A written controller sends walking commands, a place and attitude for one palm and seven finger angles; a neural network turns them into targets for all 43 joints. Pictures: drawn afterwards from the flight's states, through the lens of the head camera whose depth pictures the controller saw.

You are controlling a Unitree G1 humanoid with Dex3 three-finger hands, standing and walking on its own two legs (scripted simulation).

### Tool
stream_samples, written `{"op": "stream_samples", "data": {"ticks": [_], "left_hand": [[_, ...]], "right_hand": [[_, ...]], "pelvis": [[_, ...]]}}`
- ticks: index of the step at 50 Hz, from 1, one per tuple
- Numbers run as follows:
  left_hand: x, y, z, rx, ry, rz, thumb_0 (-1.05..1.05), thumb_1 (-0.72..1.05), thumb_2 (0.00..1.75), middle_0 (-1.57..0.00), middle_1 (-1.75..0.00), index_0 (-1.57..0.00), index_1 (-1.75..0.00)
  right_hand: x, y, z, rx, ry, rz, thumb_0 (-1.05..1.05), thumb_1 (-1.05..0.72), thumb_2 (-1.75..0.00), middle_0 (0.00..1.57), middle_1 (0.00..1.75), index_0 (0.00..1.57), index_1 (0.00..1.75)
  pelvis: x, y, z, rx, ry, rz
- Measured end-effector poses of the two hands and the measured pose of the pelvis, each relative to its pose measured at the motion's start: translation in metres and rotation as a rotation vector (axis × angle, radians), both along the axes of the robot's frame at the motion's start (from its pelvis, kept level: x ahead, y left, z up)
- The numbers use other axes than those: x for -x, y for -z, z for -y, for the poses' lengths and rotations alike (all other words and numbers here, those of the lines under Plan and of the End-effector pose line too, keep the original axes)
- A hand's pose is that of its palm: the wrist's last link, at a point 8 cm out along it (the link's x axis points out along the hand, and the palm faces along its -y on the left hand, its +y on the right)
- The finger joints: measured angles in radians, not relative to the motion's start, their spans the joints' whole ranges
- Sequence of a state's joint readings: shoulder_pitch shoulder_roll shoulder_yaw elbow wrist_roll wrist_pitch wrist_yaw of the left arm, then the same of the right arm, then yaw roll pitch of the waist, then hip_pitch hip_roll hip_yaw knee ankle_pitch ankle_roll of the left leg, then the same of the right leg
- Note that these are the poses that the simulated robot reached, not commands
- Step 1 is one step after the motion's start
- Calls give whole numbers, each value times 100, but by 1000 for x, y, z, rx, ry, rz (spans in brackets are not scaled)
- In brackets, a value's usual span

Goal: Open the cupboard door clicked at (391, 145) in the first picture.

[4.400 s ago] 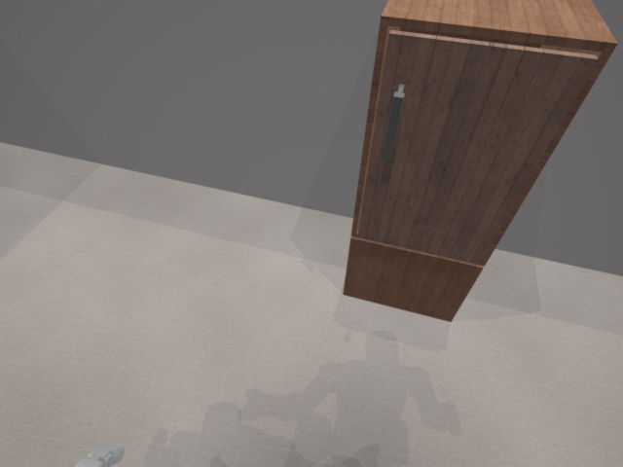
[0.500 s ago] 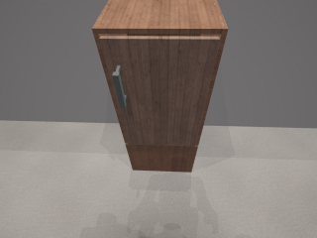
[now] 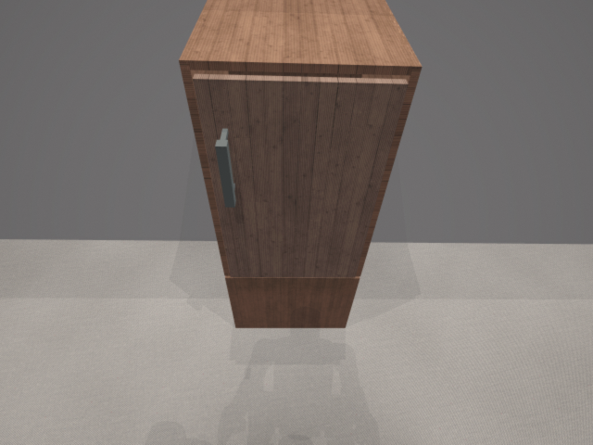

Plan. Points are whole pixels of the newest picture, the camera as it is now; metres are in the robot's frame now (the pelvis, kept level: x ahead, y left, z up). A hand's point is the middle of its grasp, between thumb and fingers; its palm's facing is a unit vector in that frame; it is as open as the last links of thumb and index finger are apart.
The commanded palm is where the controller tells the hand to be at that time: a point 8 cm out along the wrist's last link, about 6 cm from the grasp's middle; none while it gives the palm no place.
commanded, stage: look again from close up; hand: left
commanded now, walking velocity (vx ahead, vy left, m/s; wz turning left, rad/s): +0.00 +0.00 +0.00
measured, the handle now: (227, 169) +0.59 +0.18 +0.02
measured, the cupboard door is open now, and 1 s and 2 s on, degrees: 0 0 0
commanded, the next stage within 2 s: shuffle to correct the standing spot in 0.44 s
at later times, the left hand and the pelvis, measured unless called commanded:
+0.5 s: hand out of the picture -0.03 +0.15 -0.18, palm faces +0.04 -0.98 -0.20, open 7.4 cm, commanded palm none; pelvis -0.03 -0.02 -0.01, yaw +1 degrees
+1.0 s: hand out of the picture -0.03 +0.13 -0.19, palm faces +0.12 -0.98 -0.15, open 7.4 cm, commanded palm none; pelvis +0.01 -0.03 -0.02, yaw +3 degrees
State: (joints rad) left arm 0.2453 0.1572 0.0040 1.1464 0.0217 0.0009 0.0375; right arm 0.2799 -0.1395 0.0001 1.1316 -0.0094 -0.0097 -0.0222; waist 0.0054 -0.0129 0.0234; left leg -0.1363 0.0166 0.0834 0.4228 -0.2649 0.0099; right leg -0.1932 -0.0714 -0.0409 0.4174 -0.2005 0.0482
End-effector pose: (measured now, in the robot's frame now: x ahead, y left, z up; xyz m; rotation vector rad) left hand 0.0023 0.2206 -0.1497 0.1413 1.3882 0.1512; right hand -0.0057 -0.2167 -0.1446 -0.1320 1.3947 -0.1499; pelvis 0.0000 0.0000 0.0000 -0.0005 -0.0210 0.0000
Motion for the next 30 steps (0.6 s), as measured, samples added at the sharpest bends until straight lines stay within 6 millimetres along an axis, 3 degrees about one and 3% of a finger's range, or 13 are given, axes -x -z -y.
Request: {"op": "stream_samples", "data": {"ticks": [13, 30], "left_hand": [[12, -2, -3, -34, 12, 50, 0, 91, 89, -20, -30, -20, -30], [44, -1, 29, 6, -19, 19, 0, 91, 89, -20, -30, -20, -30]], "right_hand": [[10, 12, 2, -24, -19, 62, 2, -92, -89, 20, 30, 20, 30], [29, 8, 22, -19, -20, 38, 1, -91, -89, 19, 30, 19, 30]], "pelvis": [[18, 8, 3, -5, -16, 24], [30, 5, 22, -10, -16, 23]]}}
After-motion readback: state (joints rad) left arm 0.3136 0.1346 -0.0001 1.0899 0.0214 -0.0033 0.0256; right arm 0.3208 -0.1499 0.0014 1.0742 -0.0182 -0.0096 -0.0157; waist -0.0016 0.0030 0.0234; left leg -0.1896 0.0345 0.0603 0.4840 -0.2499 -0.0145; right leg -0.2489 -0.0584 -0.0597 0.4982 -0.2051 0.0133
